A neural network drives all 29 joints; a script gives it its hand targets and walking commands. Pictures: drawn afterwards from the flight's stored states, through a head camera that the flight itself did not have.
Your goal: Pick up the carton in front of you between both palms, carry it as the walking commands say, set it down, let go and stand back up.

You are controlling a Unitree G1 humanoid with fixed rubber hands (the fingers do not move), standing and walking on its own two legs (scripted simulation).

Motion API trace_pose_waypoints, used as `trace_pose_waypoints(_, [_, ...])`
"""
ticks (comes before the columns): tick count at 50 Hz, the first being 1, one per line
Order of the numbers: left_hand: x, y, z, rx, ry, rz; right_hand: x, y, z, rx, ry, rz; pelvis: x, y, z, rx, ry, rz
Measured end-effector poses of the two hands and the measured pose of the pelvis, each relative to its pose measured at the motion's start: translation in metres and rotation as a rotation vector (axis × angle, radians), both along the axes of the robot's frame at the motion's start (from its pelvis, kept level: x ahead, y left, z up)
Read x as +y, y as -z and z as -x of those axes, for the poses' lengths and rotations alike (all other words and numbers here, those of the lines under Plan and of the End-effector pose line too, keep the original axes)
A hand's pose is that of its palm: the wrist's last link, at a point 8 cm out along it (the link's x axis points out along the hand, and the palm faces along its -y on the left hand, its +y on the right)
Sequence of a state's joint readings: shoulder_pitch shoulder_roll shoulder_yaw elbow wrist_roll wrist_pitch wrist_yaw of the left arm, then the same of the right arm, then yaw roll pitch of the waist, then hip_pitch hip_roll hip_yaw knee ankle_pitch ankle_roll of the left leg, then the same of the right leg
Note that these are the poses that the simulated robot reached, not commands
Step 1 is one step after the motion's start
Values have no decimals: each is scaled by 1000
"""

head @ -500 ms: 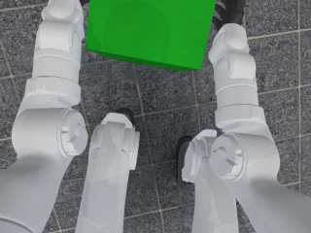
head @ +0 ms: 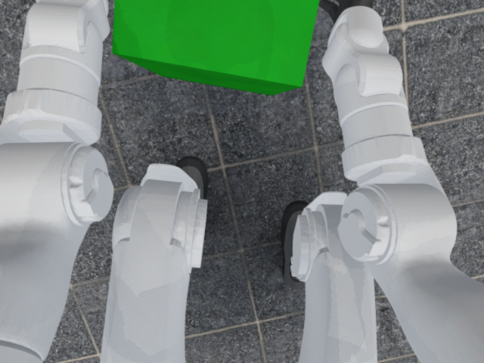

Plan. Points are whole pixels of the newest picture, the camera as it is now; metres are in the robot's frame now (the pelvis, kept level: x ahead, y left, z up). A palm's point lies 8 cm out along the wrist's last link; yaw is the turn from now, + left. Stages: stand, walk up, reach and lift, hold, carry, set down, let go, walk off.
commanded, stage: set down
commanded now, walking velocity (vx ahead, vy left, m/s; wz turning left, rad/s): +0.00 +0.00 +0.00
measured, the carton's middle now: (224, 8) +0.53 +0.14 -0.25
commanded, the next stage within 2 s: none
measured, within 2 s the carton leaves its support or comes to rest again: rests again in 0.04 s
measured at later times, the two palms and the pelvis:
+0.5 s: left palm out of the picture +0.50 +0.29 -0.18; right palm (353, 17) +0.54 -0.02 -0.18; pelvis -0.01 +0.00 -0.01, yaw +0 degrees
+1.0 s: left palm out of the picture +0.49 +0.33 -0.20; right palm (374, 18) +0.55 -0.05 -0.20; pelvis -0.01 +0.00 -0.01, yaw +1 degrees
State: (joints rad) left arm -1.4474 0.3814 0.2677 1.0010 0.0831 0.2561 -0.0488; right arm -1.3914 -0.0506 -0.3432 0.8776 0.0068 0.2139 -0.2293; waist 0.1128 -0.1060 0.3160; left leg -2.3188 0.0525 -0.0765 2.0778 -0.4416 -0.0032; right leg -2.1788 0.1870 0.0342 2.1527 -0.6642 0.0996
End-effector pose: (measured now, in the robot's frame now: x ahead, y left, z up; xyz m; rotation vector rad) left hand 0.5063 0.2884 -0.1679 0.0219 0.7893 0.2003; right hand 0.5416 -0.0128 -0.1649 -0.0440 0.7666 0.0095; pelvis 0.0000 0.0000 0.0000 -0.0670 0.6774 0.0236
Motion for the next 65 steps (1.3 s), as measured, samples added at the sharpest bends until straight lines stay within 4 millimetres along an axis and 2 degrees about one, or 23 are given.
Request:
trace_pose_waypoints(6, [-3,7,2,5,12,10,-5,10,3,6,-5,0,0,4,4,-21,7,-8])
trace_pose_waypoints(15, [-2,8,2,1,20,16,-7,11,2,-2,-40,-13,-2,10,10,-54,10,-18])
trace_pose_waypoints(35, [1,12,2,-20,39,45,-11,15,0,-25,-88,-39,-5,10,14,-93,4,-24])
trace_pose_waypoints(40, [2,21,4,-25,16,58,-12,18,0,-35,-116,-11,-5,9,14,-120,-1,-24])
trace_pose_waypoints(44, [13,40,17,14,-53,24,-22,29,0,-11,-106,41,-3,10,11,-124,-2,-21])
trace_pose_waypoints(47, [29,42,19,9,-97,-12,-35,32,-5,-11,-81,57,-1,12,8,-119,-3,-17])
trace_pose_waypoints(52, [44,29,8,-44,-111,-21,-42,27,-12,-39,-72,47,1,13,6,-118,-7,-14])
trace_pose_waypoints(57, [45,7,-2,-103,-106,-7,-33,10,-14,-84,-75,35,-1,9,5,-110,-19,-11])
trace_pose_waypoints(61, [46,-22,-5,-149,-102,-8,-22,-21,-17,-128,-69,38,-3,-3,5,-103,-31,-6])
trace_pose_waypoints(65, [48,-56,-1,-149,-100,-8,-16,-59,-19,-130,-52,52,-4,-23,5,-81,-44,2])
